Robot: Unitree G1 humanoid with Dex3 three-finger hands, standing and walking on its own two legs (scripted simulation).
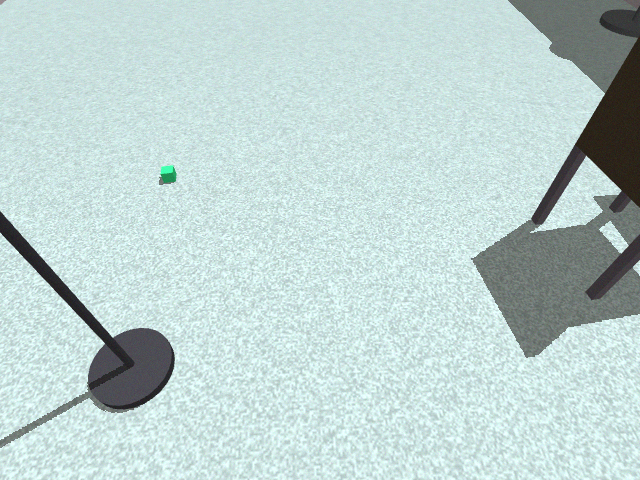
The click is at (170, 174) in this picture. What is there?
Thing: cube
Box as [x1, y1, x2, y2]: [160, 165, 176, 182]
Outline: 172,165 161,167 160,173 164,182 175,181 176,174
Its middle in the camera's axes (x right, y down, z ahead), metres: -0.74 -0.29 +1.88
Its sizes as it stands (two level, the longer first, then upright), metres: 0.056 0.056 0.056
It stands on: the floor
